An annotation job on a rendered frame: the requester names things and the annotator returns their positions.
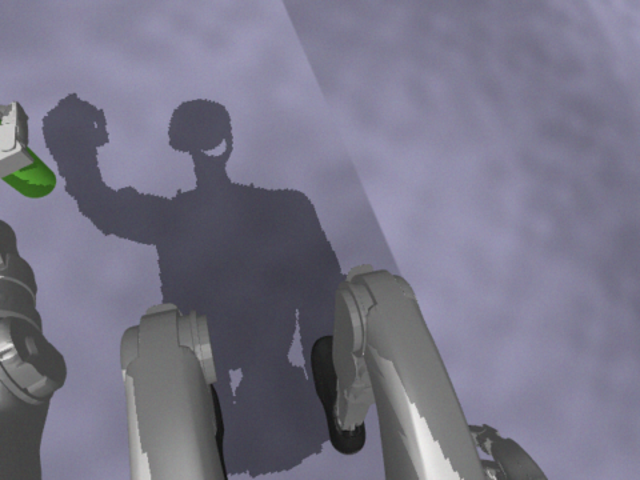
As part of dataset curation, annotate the right robot hand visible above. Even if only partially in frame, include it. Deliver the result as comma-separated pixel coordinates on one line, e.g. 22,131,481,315
468,424,548,480

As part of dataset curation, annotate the left robot arm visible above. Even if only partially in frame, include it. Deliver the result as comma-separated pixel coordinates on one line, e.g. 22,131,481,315
0,220,67,480

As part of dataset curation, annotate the right robot foot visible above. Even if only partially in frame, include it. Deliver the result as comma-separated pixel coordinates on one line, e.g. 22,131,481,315
311,336,366,455

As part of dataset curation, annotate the left robot hand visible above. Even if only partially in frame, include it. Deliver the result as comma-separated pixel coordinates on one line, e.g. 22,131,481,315
0,101,34,179

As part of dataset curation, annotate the left robot foot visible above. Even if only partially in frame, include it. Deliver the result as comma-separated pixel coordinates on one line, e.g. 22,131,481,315
210,384,228,480

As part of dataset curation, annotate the can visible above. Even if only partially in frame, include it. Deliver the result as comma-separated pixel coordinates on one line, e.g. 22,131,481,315
0,120,56,198

